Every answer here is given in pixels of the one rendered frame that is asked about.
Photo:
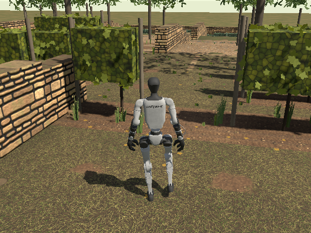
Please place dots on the left robot upper arm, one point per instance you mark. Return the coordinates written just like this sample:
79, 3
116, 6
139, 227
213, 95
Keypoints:
137, 110

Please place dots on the robot thigh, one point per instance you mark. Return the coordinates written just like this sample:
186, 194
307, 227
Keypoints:
167, 143
145, 150

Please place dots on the robot left hand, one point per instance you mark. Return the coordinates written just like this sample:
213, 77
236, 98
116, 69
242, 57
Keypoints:
131, 143

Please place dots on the robot right thigh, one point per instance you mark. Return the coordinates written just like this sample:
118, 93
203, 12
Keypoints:
167, 143

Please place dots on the left robot forearm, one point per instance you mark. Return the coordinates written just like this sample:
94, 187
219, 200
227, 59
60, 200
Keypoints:
132, 131

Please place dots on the right robot forearm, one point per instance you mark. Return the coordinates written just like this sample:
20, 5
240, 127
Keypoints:
178, 130

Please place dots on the robot right hand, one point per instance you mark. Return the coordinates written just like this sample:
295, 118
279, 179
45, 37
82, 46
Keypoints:
182, 143

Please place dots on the right robot upper arm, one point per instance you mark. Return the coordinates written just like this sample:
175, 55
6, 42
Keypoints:
172, 110

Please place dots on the robot left thigh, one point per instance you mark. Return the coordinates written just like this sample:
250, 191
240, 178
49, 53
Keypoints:
145, 150

